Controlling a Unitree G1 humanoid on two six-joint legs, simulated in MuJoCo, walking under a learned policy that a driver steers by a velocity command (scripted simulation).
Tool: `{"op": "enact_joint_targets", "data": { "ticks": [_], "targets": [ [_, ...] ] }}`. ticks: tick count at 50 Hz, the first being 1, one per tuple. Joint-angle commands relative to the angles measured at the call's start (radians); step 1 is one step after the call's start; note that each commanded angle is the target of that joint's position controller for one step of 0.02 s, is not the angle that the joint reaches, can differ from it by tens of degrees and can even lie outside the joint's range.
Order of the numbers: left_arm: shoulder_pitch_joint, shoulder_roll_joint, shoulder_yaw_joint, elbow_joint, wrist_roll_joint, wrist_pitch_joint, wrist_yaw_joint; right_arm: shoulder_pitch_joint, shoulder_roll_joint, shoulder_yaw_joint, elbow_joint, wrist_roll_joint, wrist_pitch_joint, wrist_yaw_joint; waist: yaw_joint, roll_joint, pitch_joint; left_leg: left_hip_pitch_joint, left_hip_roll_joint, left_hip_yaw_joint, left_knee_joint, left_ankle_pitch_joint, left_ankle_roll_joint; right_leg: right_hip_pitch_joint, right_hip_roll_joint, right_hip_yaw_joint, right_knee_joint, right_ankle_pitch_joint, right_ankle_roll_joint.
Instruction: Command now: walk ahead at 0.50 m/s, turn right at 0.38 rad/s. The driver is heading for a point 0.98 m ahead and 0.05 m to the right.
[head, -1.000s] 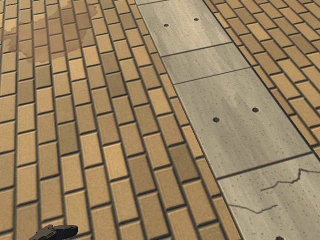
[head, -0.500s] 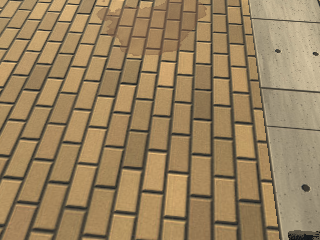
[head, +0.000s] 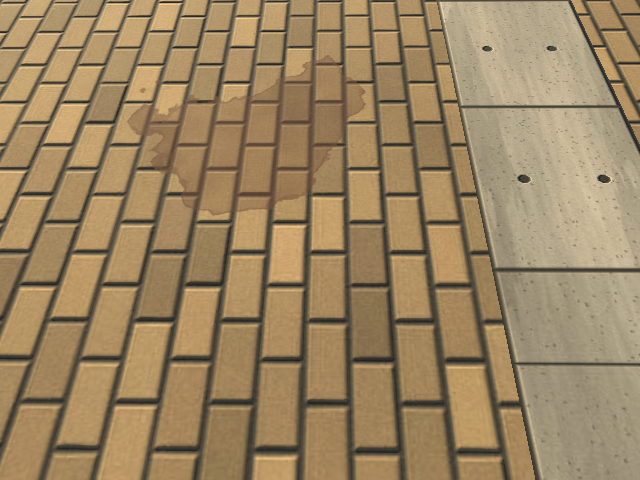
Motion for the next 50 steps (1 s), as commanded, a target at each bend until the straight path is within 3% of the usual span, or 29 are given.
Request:
{"op": "enact_joint_targets", "data": {
  "ticks": [1,2,3,4,5,6,9,11,15,17,20,22,23,24,25,26,27,28,29,30,33,37,42,45,46,47,48,49,50],
  "targets": [
    [0.326,0.285,0.087,-0.001,-0.011,-0.005,0.009,0.107,-0.01,0.017,-0.112,-0.026,-0.041,0.003,0.077,-0.296,-0.36,-0.665,-0.076,-0.068,0.789,-0.072,-0.034,0.869,-0.337,0.786,-0.166,-0.148,-0.318],
    [0.336,0.192,0.066,-0.005,-0.016,-0.002,0.012,0.011,-0.098,0.004,-0.111,0.011,-0.069,0.02,0.143,-0.175,-0.324,-0.775,-0.017,-0.183,0.855,-0.057,-0.014,0.872,-0.321,0.794,-0.242,-0.308,-0.274],
    [0.273,0.172,0.06,-0.02,-0.008,0.0,0.019,-0.091,-0.124,-0.002,-0.147,0.036,-0.086,0.029,0.145,-0.113,-0.185,-0.827,0.026,-0.166,0.826,0.04,0.0,0.749,-0.295,0.667,-0.263,-0.277,-0.238],
    [0.22,0.166,0.056,-0.036,-0.001,0.003,0.022,-0.137,-0.116,0.002,-0.157,0.021,-0.096,0.026,0.12,-0.013,-0.111,-0.803,0.063,-0.151,0.758,0.104,0.003,0.616,-0.262,0.579,-0.275,-0.183,-0.22],
    [0.177,0.15,0.05,-0.049,0.004,0.006,0.026,-0.147,-0.116,-0.004,-0.161,-0.002,-0.097,0.021,0.086,0.011,-0.066,-0.752,0.089,-0.149,0.676,0.15,-0.007,0.507,-0.232,0.516,-0.292,-0.073,-0.213],
    [0.153,0.138,0.044,-0.063,0.013,0.007,0.031,-0.131,-0.112,-0.007,-0.164,-0.01,-0.091,0.02,0.055,-0.018,-0.06,-0.692,0.103,-0.153,0.636,0.175,-0.017,0.442,-0.204,0.476,-0.312,0.009,-0.212],
    [0.145,0.148,0.048,-0.068,0.005,0.008,0.045,-0.103,-0.083,-0.003,-0.162,-0.016,-0.067,0.014,0.028,-0.047,-0.039,-0.658,0.104,-0.119,0.519,0.209,-0.066,0.334,-0.168,0.383,-0.339,0.155,-0.222],
    [0.168,0.174,0.057,-0.058,0.0,0.01,0.058,-0.169,-0.062,0.005,-0.181,-0.018,-0.06,0.009,0.045,-0.044,-0.015,-0.656,0.09,-0.104,0.385,0.321,-0.094,0.285,-0.137,0.332,-0.347,0.184,-0.205],
    [0.227,0.179,0.061,-0.031,-0.01,0.027,0.074,-0.31,-0.032,0.017,-0.208,-0.007,-0.071,0.018,0.103,-0.069,-0.011,-0.542,0.03,-0.095,0.115,0.564,-0.107,0.239,-0.082,0.297,-0.317,0.109,-0.143],
    [0.259,0.175,0.06,-0.015,-0.014,0.034,0.076,-0.35,-0.042,0.014,-0.218,0.004,-0.078,0.027,0.118,-0.075,-0.011,-0.522,0.018,-0.105,0.053,0.593,-0.099,0.279,-0.103,0.333,-0.291,0.07,-0.135],
    [0.284,0.155,0.056,0.004,-0.009,0.041,0.08,-0.355,-0.067,0.004,-0.216,0.006,-0.091,0.04,0.115,-0.092,-0.011,-0.522,0.029,-0.125,-0.008,0.541,-0.061,0.404,-0.157,0.396,-0.219,0.073,-0.12],
    [0.27,0.159,0.059,0.007,-0.003,0.046,0.078,-0.298,-0.085,-0.007,-0.204,0.004,-0.097,0.039,0.078,-0.118,-0.015,-0.455,0.024,-0.103,-0.038,0.46,-0.018,0.445,-0.172,0.412,-0.159,0.19,-0.104],
    [0.256,0.143,0.053,0.001,-0.001,0.047,0.075,-0.212,-0.108,-0.021,-0.182,-0.002,-0.102,0.033,0.032,-0.11,-0.065,-0.323,0.019,-0.086,-0.075,0.464,0.016,0.442,-0.13,0.385,-0.064,0.308,-0.083],
    [0.243,0.108,0.037,-0.015,0.009,0.044,0.07,-0.074,-0.147,-0.034,-0.165,-0.016,-0.105,0.027,-0.035,-0.068,-0.195,-0.082,0.126,-0.181,-0.027,0.478,0.08,0.354,-0.084,0.338,0.145,0.271,-0.055],
    [0.372,0.05,0.017,-0.019,-0.005,0.034,0.068,0.058,-0.233,-0.061,-0.134,-0.025,-0.095,0.025,-0.025,0.162,-0.352,0.297,0.328,-0.545,-0.035,0.348,0.243,0.028,0.058,0.214,0.491,-0.023,0.025],
    [0.394,0.072,0.012,-0.013,-0.012,0.024,0.068,0.108,-0.185,-0.054,-0.1,0.007,-0.086,0.038,-0.032,0.293,-0.346,0.34,0.417,-0.819,-0.163,0.131,0.289,-0.166,0.077,0.203,0.663,-0.469,0.046],
    [0.29,0.149,0.031,-0.024,-0.018,0.019,0.065,0.064,-0.121,-0.034,-0.103,0.023,-0.083,0.038,-0.048,0.17,-0.19,0.222,0.383,-0.755,-0.194,0.01,0.251,-0.247,0.023,0.226,0.729,-0.418,0.041],
    [0.195,0.154,0.031,-0.048,-0.01,0.015,0.063,0.003,-0.1,-0.024,-0.113,0.015,-0.074,0.037,-0.037,0.089,-0.09,0.095,0.337,-0.635,-0.213,0.053,0.222,-0.253,-0.022,0.173,0.716,-0.34,0.041],
    [0.133,0.144,0.031,-0.067,0.007,0.007,0.061,-0.035,-0.085,-0.016,-0.113,0.007,-0.067,0.039,-0.02,0.052,-0.008,-0.024,0.292,-0.55,-0.244,0.157,0.219,-0.25,-0.051,0.14,0.65,-0.284,0.043],
    [0.125,0.133,0.034,-0.07,0.018,0.002,0.059,-0.054,-0.072,-0.009,-0.116,0.001,-0.066,0.039,0.005,0.063,0.009,-0.089,0.258,-0.499,-0.262,0.257,0.211,-0.209,-0.08,0.134,0.588,-0.241,0.046],
    [0.144,0.083,0.023,-0.071,0.024,-0.003,0.055,-0.057,-0.078,-0.01,-0.111,0.011,-0.064,0.037,0.038,0.105,-0.016,-0.16,0.204,-0.408,-0.291,0.44,0.224,-0.13,-0.089,0.095,0.437,-0.218,0.076],
    [-0.002,0.04,0.001,-0.106,0.026,-0.014,0.049,-0.02,-0.134,-0.03,-0.085,0.025,-0.049,0.016,0.0,0.089,-0.003,-0.246,0.162,-0.309,-0.302,0.493,0.205,-0.03,-0.057,0.07,0.137,-0.008,0.114],
    [-0.119,0.076,0.012,-0.135,0.007,-0.03,0.036,0.071,-0.14,-0.033,-0.052,0.036,-0.025,0.005,-0.029,0.091,-0.003,-0.229,0.175,-0.364,-0.242,0.41,0.169,0.086,-0.013,0.096,-0.037,0.115,0.118],
    [-0.059,0.114,0.033,-0.123,0.003,-0.04,0.04,0.06,-0.134,-0.034,-0.055,0.034,-0.013,0.0,0.028,0.109,-0.021,-0.221,0.172,-0.412,-0.147,0.385,0.129,0.228,-0.018,0.093,-0.111,0.056,0.077],
    [0.022,0.138,0.047,-0.104,0.009,-0.041,0.047,0.055,-0.108,-0.026,-0.061,0.029,-0.013,0.001,0.071,0.104,-0.063,-0.256,0.127,-0.392,-0.056,0.41,0.102,0.361,-0.038,0.094,-0.133,0.033,0.05],
    [0.169,0.192,0.064,-0.089,0.024,-0.042,0.057,0.037,-0.052,-0.006,-0.083,0.016,-0.017,0.005,0.142,0.024,-0.18,-0.364,0.069,-0.324,0.192,0.322,0.065,0.583,-0.187,0.227,-0.119,-0.015,-0.012],
    [0.265,0.276,0.087,-0.063,0.03,-0.023,0.061,0.151,0.024,0.018,-0.112,0.03,-0.03,0.003,0.116,-0.253,-0.318,-0.665,-0.054,-0.178,0.506,-0.03,0.005,0.877,-0.416,0.596,-0.171,-0.164,-0.159],
    [0.279,0.216,0.077,-0.048,0.016,-0.014,0.054,0.155,-0.058,0.003,-0.107,0.047,-0.033,0.0,0.122,-0.263,-0.281,-0.814,0.007,-0.187,0.682,-0.104,-0.009,0.848,-0.452,0.767,-0.239,-0.377,-0.19],
    [0.237,0.15,0.059,-0.054,0.011,-0.014,0.054,0.075,-0.118,-0.016,-0.108,0.048,-0.028,0.0,0.134,-0.16,-0.153,-0.852,0.047,-0.197,0.743,-0.017,-0.012,0.74,-0.405,0.638,-0.259,-0.386,-0.151]
  ]
}}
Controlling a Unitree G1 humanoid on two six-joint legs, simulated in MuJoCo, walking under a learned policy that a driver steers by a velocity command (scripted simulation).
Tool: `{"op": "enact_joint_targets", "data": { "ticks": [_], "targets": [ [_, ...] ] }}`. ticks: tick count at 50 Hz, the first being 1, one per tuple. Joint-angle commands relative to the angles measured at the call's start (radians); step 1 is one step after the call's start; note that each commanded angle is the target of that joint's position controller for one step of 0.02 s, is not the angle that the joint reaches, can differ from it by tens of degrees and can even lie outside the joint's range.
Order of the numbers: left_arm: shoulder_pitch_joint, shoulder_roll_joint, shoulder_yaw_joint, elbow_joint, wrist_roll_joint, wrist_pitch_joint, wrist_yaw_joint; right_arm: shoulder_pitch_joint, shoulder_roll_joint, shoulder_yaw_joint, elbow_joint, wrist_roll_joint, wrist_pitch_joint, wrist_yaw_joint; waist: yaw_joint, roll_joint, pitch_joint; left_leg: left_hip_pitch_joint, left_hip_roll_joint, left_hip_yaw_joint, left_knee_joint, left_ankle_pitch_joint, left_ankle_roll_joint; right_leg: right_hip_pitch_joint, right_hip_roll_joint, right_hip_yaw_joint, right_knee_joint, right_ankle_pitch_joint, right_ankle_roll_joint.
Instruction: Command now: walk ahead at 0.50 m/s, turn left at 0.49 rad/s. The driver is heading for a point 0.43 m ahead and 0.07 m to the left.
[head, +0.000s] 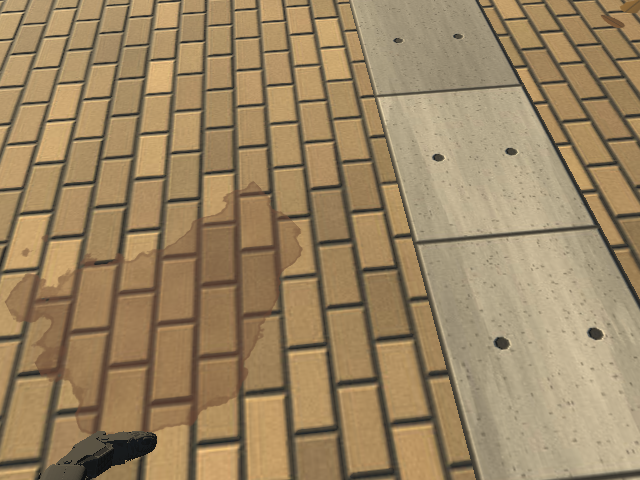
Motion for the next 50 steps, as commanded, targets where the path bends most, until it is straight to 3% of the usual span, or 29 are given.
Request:
{"op": "enact_joint_targets", "data": {
  "ticks": [1,3,5,8,12,17,19,20,21,22,23,24,25,26,27,28,31,35,39,41,43,44,45,46,47,48,50],
  "targets": [
    [0.243,0.141,0.055,0.016,-0.001,0.011,0.007,-0.071,-0.132,-0.027,-0.113,0.002,-0.018,-0.003,0.154,-0.134,-0.074,-0.556,0.101,0.018,0.343,0.06,-0.015,0.529,-0.362,0.462,-0.242,-0.215,-0.181],
    [0.171,0.096,0.041,0.027,0.01,0.011,0.005,-0.107,-0.102,-0.03,-0.126,-0.007,-0.006,0.004,0.109,-0.143,0.004,-0.498,0.147,0.027,0.285,0.147,-0.023,0.373,-0.294,0.29,-0.296,-0.044,-0.161],
    [0.153,0.102,0.047,0.042,0.007,0.002,0.005,-0.119,-0.06,-0.022,-0.139,-0.004,0.008,0.012,0.091,-0.149,0.022,-0.458,0.164,0.049,0.248,0.189,-0.031,0.303,-0.277,0.189,-0.344,0.052,-0.166],
    [0.159,0.142,0.063,0.068,0.003,-0.006,0.007,-0.175,-0.04,-0.015,-0.174,-0.013,0.015,0.02,0.089,-0.107,0.032,-0.474,0.175,0.054,0.132,0.285,-0.046,0.297,-0.287,0.086,-0.376,0.171,-0.186],
    [0.171,0.18,0.073,0.095,-0.004,0.001,0.013,-0.282,-0.028,-0.003,-0.205,-0.011,0.005,0.045,0.121,-0.082,0.046,-0.411,0.16,0.101,-0.099,0.482,-0.027,0.308,-0.265,-0.056,-0.38,0.227,-0.157],
    [0.229,0.229,0.089,0.135,-0.029,0.024,0.014,-0.397,-0.052,-0.009,-0.266,-0.01,0.01,0.068,0.139,-0.076,0.076,-0.386,0.13,0.158,-0.238,0.425,0.028,0.429,-0.305,-0.133,-0.328,0.306,-0.115],
    [0.231,0.26,0.098,0.138,-0.036,0.037,0.019,-0.36,-0.086,-0.026,-0.273,-0.017,0.016,0.07,0.099,-0.101,0.029,-0.278,0.07,0.216,-0.256,0.322,0.068,0.466,-0.303,-0.175,-0.193,0.612,-0.092],
    [0.225,0.264,0.098,0.139,-0.04,0.047,0.023,-0.256,-0.117,-0.047,-0.25,-0.023,0.018,0.067,0.032,-0.094,-0.027,-0.124,0.021,0.24,-0.303,0.328,0.095,0.44,-0.279,-0.201,-0.025,0.766,-0.072],
    [0.239,0.236,0.085,0.138,-0.036,0.048,0.027,-0.101,-0.171,-0.077,-0.208,-0.026,0.021,0.053,-0.045,-0.057,-0.11,0.131,-0.009,0.223,-0.358,0.441,0.127,0.321,-0.233,-0.222,0.199,0.742,-0.033],
    [0.283,0.14,0.05,0.11,0.02,0.041,0.022,-0.011,-0.261,-0.093,-0.193,-0.026,0.028,0.028,-0.029,0.17,-0.218,0.442,0.218,-0.079,-0.324,0.762,0.195,0.026,-0.151,-0.224,0.544,0.065,0.023],
    [0.36,0.104,0.022,0.083,0.016,0.021,0.009,-0.076,-0.304,-0.084,-0.245,-0.034,0.018,0.031,0.041,0.297,-0.422,0.636,0.46,-0.584,-0.457,0.766,0.409,-0.229,0.015,-0.059,0.859,-0.508,0.071],
    [0.277,0.215,0.05,0.109,-0.021,0.013,0.002,-0.081,-0.208,-0.059,-0.248,-0.036,0.013,0.042,-0.027,0.082,-0.422,0.572,0.43,-0.468,-0.484,0.813,0.361,-0.254,-0.051,0.065,0.891,-0.448,0.062],
    [0.211,0.206,0.047,0.088,-0.042,0.012,0.002,-0.114,-0.171,-0.046,-0.228,-0.036,0.005,0.045,-0.008,0.068,-0.277,0.45,0.387,-0.299,-0.473,0.895,0.321,-0.287,-0.085,0.036,0.848,-0.389,0.05],
    [0.194,0.181,0.041,0.098,-0.027,0.017,0.013,-0.162,-0.142,-0.037,-0.216,-0.028,-0.001,0.046,0.029,-0.013,-0.178,0.312,0.329,-0.195,-0.482,0.921,0.275,-0.271,-0.125,0.028,0.764,-0.329,0.053],
    [0.191,0.183,0.045,0.103,-0.012,0.028,0.023,-0.21,-0.118,-0.03,-0.215,-0.027,-0.003,0.042,0.058,0.004,-0.137,0.208,0.297,-0.137,-0.507,0.923,0.253,-0.224,-0.146,0.03,0.698,-0.292,0.056],
    [0.212,0.181,0.046,0.112,-0.012,0.044,0.026,-0.239,-0.121,-0.028,-0.218,-0.04,-0.004,0.041,0.088,0.029,-0.121,0.11,0.278,-0.098,-0.539,0.95,0.245,-0.141,-0.149,0.031,0.68,-0.26,0.06],
    [0.259,0.138,0.041,0.135,-0.001,0.073,0.038,-0.275,-0.116,-0.027,-0.193,-0.049,-0.02,0.034,0.127,0.03,-0.127,0.015,0.258,-0.012,-0.583,1.04,0.258,-0.061,-0.129,0.02,0.576,-0.17,0.087],
    [0.179,0.101,0.028,0.124,0.005,0.081,0.039,-0.29,-0.102,-0.019,-0.148,-0.048,-0.008,0.016,0.108,0.054,-0.117,0.019,0.216,0.06,-0.59,0.947,0.218,-0.026,-0.127,0.024,0.327,-0.015,0.093],
    [0.107,0.114,0.03,0.115,-0.001,0.088,0.033,-0.268,-0.097,-0.012,-0.095,-0.055,0.007,0.017,0.074,0.065,-0.089,0.03,0.232,0.026,-0.595,0.765,0.21,0.035,-0.109,0.028,0.164,0.026,0.085],
    [0.098,0.119,0.034,0.113,0.003,0.088,0.03,-0.272,-0.086,-0.005,-0.073,-0.049,0.012,0.021,0.079,0.069,-0.073,0.036,0.24,-0.003,-0.564,0.689,0.201,0.073,-0.096,0.025,0.081,-0.006,0.066],
    [0.122,0.122,0.034,0.122,0.02,0.08,0.027,-0.26,-0.055,0.008,-0.05,-0.036,0.013,0.02,0.106,0.032,-0.067,0.013,0.186,0.001,-0.506,0.538,0.131,0.202,-0.098,0.031,-0.111,0.195,0.031],
    [0.122,0.165,0.041,0.117,0.025,0.076,0.032,-0.223,-0.035,0.016,-0.044,-0.053,0.009,0.019,0.079,-0.029,-0.085,-0.007,0.129,0.025,-0.456,0.423,0.08,0.275,-0.17,0.104,-0.117,0.418,0.008],
    [0.085,0.214,0.05,0.118,0.018,0.081,0.038,-0.111,-0.039,0.01,-0.021,-0.06,0.006,0.019,-0.005,-0.155,-0.099,-0.059,0.06,0.067,-0.457,0.253,0.042,0.325,-0.216,0.137,-0.066,0.461,-0.054],
    [0.058,0.144,0.039,0.121,0.007,0.087,0.033,-0.134,-0.03,0.018,-0.011,-0.062,0.012,0.012,0.019,-0.173,-0.107,-0.006,0.048,0.092,-0.476,0.216,0.016,0.266,-0.194,0.128,-0.079,0.29,-0.072],
    [0.047,0.106,0.031,0.122,0.004,0.09,0.025,-0.198,-0.055,0.014,-0.016,-0.057,0.023,0.008,0.05,-0.141,-0.069,0.008,0.049,0.095,-0.48,0.235,0.011,0.218,-0.157,0.111,-0.093,0.18,-0.051],
    [0.045,0.103,0.028,0.127,0.008,0.09,0.022,-0.225,-0.062,0.01,-0.015,-0.05,0.035,0.002,0.062,-0.11,-0.058,0.008,0.056,0.093,-0.472,0.261,0.017,0.208,-0.137,0.092,-0.093,0.156,-0.032],
    [0.058,0.113,0.029,0.148,0.007,0.079,0.017,-0.23,-0.065,0.008,-0.009,-0.05,0.053,-0.002,0.067,-0.105,-0.049,0.015,0.067,0.078,-0.478,0.318,0.023,0.217,-0.121,0.075,-0.083,0.184,-0.019]
  ]
}}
